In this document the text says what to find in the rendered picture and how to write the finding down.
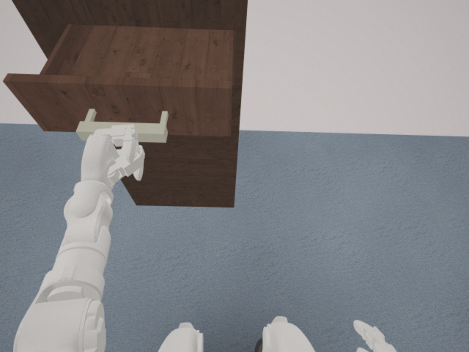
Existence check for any robot thigh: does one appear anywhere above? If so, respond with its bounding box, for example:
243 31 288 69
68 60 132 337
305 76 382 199
262 322 315 352
158 328 204 352

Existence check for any right robot hand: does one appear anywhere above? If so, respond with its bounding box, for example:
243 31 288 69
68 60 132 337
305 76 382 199
353 320 396 352

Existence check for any handle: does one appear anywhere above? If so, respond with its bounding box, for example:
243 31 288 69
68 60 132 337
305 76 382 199
76 109 169 143

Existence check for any left robot hand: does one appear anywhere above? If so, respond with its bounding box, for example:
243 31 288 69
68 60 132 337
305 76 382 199
81 124 145 190

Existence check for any drawer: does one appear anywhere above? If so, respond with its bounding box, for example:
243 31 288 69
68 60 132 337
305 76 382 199
3 24 233 136

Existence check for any robot right thigh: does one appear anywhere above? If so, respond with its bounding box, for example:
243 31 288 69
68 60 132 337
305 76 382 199
262 322 315 352

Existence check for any robot left forearm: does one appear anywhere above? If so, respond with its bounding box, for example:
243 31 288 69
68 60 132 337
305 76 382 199
13 180 114 352

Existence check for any robot left thigh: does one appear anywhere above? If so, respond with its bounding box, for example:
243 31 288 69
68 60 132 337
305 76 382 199
158 328 204 352

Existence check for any left robot upper arm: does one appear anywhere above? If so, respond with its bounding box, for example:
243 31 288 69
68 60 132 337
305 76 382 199
17 298 106 352

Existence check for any cabinet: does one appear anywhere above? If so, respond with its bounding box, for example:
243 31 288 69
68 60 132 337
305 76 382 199
12 0 248 208

